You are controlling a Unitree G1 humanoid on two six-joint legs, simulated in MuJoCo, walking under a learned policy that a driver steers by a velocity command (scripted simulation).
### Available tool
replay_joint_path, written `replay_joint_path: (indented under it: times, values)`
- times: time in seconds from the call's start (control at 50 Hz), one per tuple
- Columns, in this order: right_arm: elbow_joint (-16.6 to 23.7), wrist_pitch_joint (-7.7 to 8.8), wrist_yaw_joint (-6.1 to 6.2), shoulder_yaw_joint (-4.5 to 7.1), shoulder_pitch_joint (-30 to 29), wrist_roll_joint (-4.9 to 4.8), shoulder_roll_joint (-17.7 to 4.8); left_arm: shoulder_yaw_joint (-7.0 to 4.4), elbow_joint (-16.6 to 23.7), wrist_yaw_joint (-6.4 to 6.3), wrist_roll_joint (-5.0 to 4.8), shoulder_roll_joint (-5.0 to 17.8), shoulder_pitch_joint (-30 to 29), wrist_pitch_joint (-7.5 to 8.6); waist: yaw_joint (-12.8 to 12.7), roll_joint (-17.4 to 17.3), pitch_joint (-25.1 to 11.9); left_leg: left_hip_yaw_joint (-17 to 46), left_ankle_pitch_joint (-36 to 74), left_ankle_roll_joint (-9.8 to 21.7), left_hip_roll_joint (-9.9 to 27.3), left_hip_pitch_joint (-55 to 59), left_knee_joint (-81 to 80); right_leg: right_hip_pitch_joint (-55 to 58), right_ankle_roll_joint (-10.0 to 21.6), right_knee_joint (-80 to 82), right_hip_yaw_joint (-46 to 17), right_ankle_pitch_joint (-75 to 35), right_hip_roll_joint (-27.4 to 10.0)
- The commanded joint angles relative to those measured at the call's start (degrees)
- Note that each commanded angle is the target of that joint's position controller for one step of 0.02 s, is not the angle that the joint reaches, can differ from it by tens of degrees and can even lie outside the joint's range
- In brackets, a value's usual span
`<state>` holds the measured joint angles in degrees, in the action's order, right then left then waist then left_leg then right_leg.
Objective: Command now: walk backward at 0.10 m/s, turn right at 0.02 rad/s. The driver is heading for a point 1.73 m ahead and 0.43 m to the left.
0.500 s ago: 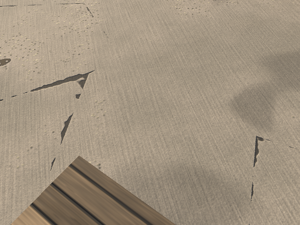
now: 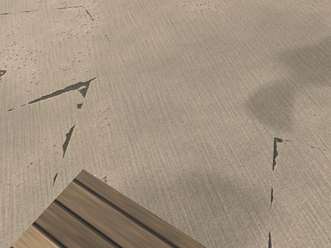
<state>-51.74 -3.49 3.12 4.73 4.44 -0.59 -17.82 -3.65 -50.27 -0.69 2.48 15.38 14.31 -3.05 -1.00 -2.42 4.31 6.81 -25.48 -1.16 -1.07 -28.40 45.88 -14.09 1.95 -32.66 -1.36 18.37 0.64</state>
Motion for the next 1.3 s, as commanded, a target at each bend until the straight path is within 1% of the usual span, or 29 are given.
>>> replay_joint_path:
  times: [0.02,0.04,0.06,0.08,0.1,0.14,0.16,0.18,0.2,0.22,0.24,0.26,0.28,0.3,0.32,0.34,0.36,0.38,0.42,0.48,0.54,0.66,0.86,1.06,1.3]
  values:
    - [-0.1,0.54,0.93,2.48,2.7,-0.63,-6.2,-1.08,5.2,-0.45,-0.58,8.1,-9.7,3.7,3.8,10.3,-3.0,6.2,-2.3,1.0,-3.8,0.9,18.9,-3.9,6.8,19.4,-14.6,-3.0,-12.9]
    - [-1.5,0.51,1.24,2.49,5.0,-0.1,-5.8,-0.08,5.0,-0.56,-1.75,5.2,-11.3,4.27,4.6,9.9,-2.5,7.1,0.9,-0.2,-3.1,1.3,18.9,-2.2,5.9,18.3,-13.0,-5.3,-12.1]
    - [-2.1,0.86,1.18,2.38,5.5,0.14,-5.3,0.75,4.2,-0.73,-2.25,3.2,-10.7,4.5,4.6,9.9,-2.6,5.8,2.6,-1.5,-2.9,2.9,18.7,-1.4,6.1,18.0,-11.3,-6.4,-11.1]
    - [-2.2,1.23,0.98,2.28,5.2,0.05,-5.0,1.24,3.2,-0.93,-2.35,2.4,-9.3,4.6,3.9,10.3,-2.7,4.5,3.6,-2.6,-2.1,3.3,17.0,0.7,6.8,18.0,-11.0,-6.3,-11.0]
    - [-1.9,1.52,0.79,2.08,4.2,-0.15,-4.7,1.42,2.3,-1.21,-2.35,2.6,-7.9,4.65,3.0,10.7,-2.7,3.2,4.1,-3.5,-0.8,3.1,13.7,3.2,7.3,18.0,-11.4,-5.6,-11.2]
    - [-1.2,1.87,0.19,1.2,1.8,-0.33,-3.4,1.33,1.0,-1.68,-2.35,4.2,-5.7,4.43,1.1,10.9,-2.5,-0.1,3.8,-4.8,2.3,4.4,2.9,7.1,7.0,17.9,-12.6,-2.5,-11.1]
    - [-1.0,1.99,-0.17,0.69,1.0,-0.37,-2.7,1.13,0.4,-1.8,-2.26,5.3,-4.7,4.11,-0.1,11.1,-2.5,-1.5,2.5,-5.0,2.9,6.7,-2.2,7.5,6.8,17.6,-13.3,-1.1,-11.1]
    - [-1.0,2.06,-0.46,0.36,0.6,-0.45,-2.5,0.84,0.0,-1.84,-2.1,6.4,-3.8,3.7,-0.9,11.5,-2.1,-2.8,0.5,-4.8,2.7,9.0,-6.4,7.1,7.0,17.4,-14.1,-0.4,-11.2]
    - [-1.3,2.1,-0.67,0.29,1.3,-0.57,-2.9,0.59,-0.4,-1.79,-2.03,7.3,-3.4,3.34,-1.2,11.7,-1.6,-3.8,-1.0,-4.4,2.3,10.8,-10.1,6.6,7.3,17.0,-14.9,-0.2,-11.4]
    - [-2.2,2.13,-0.82,0.28,3.1,-0.63,-3.3,0.45,-0.5,-1.72,-2.27,7.6,-3.5,3.1,-0.9,11.3,-1.2,-4.7,0.4,-3.7,2.1,12.5,-15.0,6.1,7.3,16.6,-15.4,-0.6,-11.3]
    - [-3.6,2.15,-0.93,0.31,6.0,-0.54,-3.5,0.29,-0.8,-1.64,-2.96,7.8,-3.8,2.91,0.4,10.2,-0.7,-5.7,6.6,-2.5,1.8,15.6,-22.6,4.8,6.6,16.1,-15.1,-2.1,-10.7]
    - [-4.9,2.04,-1.03,0.29,8.0,-0.17,-3.9,-0.03,-1.4,-1.47,-3.53,8.2,-2.6,2.95,0.7,9.2,-0.3,-5.4,14.1,-1.0,2.0,18.8,-28.0,3.3,5.4,16.0,-14.5,-5.4,-10.0]
    - [-5.6,1.89,-1.02,0.25,9.4,0.61,-4.8,-0.17,-1.8,-1.14,-3.37,7.9,-2.1,3.42,0.6,7.3,-1.5,-3.6,18.7,0.5,3.5,22.0,-27.0,1.7,4.1,15.0,-13.7,-9.7,-9.3]
    - [-6.0,1.76,-0.95,0.35,10.9,1.07,-6.5,-0.16,-1.3,-0.46,-2.59,7.0,-1.9,4.11,-0.6,2.5,-4.4,-2.8,25.1,2.0,5.5,25.1,-22.4,0.4,3.1,13.2,-11.1,-12.3,-7.4]
    - [-7.0,2.02,-1.38,0.4,11.5,0.55,-6.2,-0.28,-0.7,-0.31,-2.58,6.2,-3.7,4.4,-0.4,-1.3,-6.3,-3.2,20.5,3.5,5.1,21.4,-21.3,3.0,1.8,12.7,-6.0,-11.1,-3.9]
    - [-6.9,2.63,-1.87,-0.35,10.6,0.67,-3.2,-0.27,-0.3,-0.55,-2.42,5.9,-7.3,4.31,0.9,-0.6,-5.8,-2.5,15.9,3.5,5.0,17.4,-23.6,5.6,1.0,10.6,-3.8,-10.3,-2.7]
    - [-6.9,3.21,-1.88,-0.73,9.4,1.19,-2.4,-0.18,-0.1,-0.88,-2.42,5.0,-8.9,3.94,0.6,-0.9,-5.6,-2.1,13.2,2.8,5.2,15.1,-25.3,7.0,1.1,9.6,-3.2,-9.7,-2.5]
    - [-6.6,3.69,-1.71,-0.81,7.9,1.34,-3.0,-0.04,-0.3,-1.15,-2.31,4.3,-9.3,3.43,0.2,-1.4,-4.3,-1.9,12.7,2.1,5.0,13.3,-26.2,7.3,1.2,9.3,-3.3,-10.2,-2.6]
    - [-6.7,4.47,-1.49,-1.16,7.5,1.39,-2.9,-0.1,-1.3,-1.38,-2.0,4.3,-8.4,2.75,-0.2,-0.6,-3.3,-1.9,10.6,1.4,4.8,12.0,-26.9,7.5,1.1,9.6,-3.0,-9.1,-2.2]
    - [-7.4,4.75,-1.16,-1.67,8.8,1.15,-2.5,-0.15,-2.6,-1.26,-2.13,4.5,-8.1,2.63,0.1,0.2,-1.4,-2.2,6.9,1.4,4.3,10.9,-27.3,6.2,0.8,10.3,-3.1,-6.0,-2.2]
    - [-7.6,4.81,-0.89,-2.02,9.9,1.19,-2.2,-0.15,-3.9,-1.15,-2.08,4.7,-7.9,2.83,0.5,1.3,-0.5,-2.4,5.6,1.6,3.9,10.8,-27.2,4.9,0.5,10.7,-3.1,-4.6,-2.1]
    - [-7.8,4.96,-0.87,-2.51,11.2,1.12,-1.4,0.09,-6.1,-1.24,-2.18,4.8,-7.0,3.19,0.7,2.4,-0.9,-3.0,6.6,1.8,3.3,11.4,-26.5,4.1,0.2,10.8,-3.3,-4.8,-2.3]
    - [-8.1,4.99,-0.97,-3.04,12.9,1.01,-0.3,0.59,-8.7,-1.46,-2.46,4.3,-5.7,3.35,0.7,2.1,-2.1,-3.8,10.7,1.8,2.5,12.6,-25.4,4.5,0.5,9.7,-3.1,-8.8,-2.4]
    - [-8.4,4.94,-0.86,-3.35,14.6,0.92,0.2,0.83,-10.1,-1.52,-2.61,3.6,-5.1,3.13,0.6,2.2,-2.4,-4.2,13.2,1.7,2.2,12.8,-24.8,5.3,0.7,8.7,-2.7,-12.6,-2.3]
    - [-8.5,4.94,-0.7,-3.51,16.5,0.88,0.8,0.89,-11.1,-1.63,-2.69,3.2,-5.0,2.91,0.6,2.3,-2.3,-4.4,13.9,1.7,2.0,12.8,-24.4,5.4,0.7,8.2,-2.4,-13.8,-2.2]
